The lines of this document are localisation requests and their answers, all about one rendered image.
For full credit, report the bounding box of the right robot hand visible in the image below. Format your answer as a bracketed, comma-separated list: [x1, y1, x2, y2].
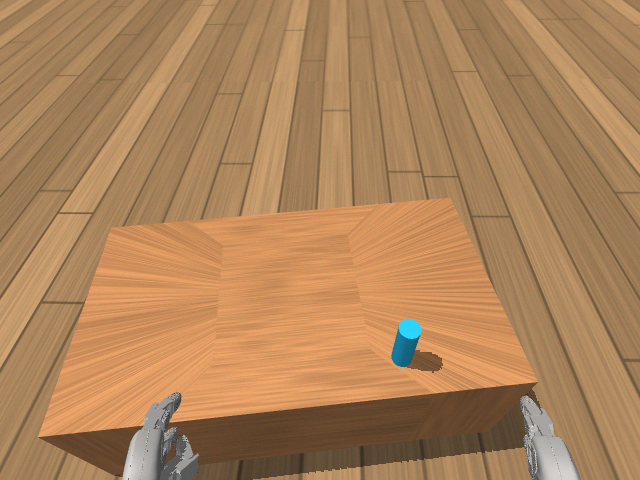
[520, 395, 581, 480]

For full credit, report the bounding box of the can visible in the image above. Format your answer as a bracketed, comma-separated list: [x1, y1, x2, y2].
[391, 319, 421, 367]

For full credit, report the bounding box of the left robot hand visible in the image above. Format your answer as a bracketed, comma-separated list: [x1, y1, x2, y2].
[122, 392, 199, 480]

